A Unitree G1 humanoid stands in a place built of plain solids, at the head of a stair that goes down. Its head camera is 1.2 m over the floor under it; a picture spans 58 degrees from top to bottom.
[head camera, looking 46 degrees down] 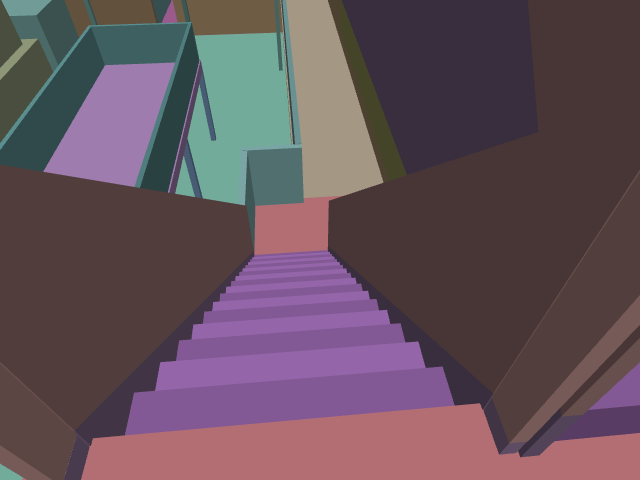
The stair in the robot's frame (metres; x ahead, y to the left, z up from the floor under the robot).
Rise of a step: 0.20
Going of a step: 0.22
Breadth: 1.07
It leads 5 degrees to the left of straight ahead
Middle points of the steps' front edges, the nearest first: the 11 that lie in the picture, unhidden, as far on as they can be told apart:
0.47 0.08 0.00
0.69 0.10 -0.20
0.91 0.12 -0.40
1.13 0.14 -0.60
1.35 0.16 -0.80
1.57 0.18 -1.00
1.79 0.20 -1.20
2.01 0.22 -1.40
2.23 0.24 -1.60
2.44 0.26 -1.80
2.66 0.27 -2.00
